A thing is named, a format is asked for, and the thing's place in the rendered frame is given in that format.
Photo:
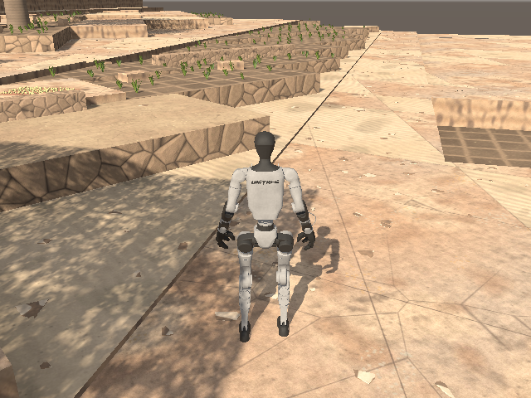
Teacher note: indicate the right robot upper arm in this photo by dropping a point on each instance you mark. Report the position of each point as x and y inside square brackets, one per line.
[291, 176]

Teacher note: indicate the left robot hand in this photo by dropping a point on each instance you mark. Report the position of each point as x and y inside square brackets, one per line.
[224, 236]

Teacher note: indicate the left robot foot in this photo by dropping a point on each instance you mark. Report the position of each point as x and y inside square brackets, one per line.
[244, 335]

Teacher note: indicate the right robot foot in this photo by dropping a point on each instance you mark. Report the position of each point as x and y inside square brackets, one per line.
[283, 329]

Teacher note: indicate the right robot forearm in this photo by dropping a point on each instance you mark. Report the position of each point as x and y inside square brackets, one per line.
[304, 220]

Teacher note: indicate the left robot forearm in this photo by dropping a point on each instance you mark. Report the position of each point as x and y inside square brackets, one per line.
[225, 220]

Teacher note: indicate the left robot upper arm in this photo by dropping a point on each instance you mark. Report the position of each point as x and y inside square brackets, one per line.
[238, 176]

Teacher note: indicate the robot foot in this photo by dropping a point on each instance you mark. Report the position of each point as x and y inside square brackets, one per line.
[244, 335]
[283, 329]

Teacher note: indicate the right robot hand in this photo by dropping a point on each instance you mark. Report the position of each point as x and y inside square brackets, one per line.
[308, 237]

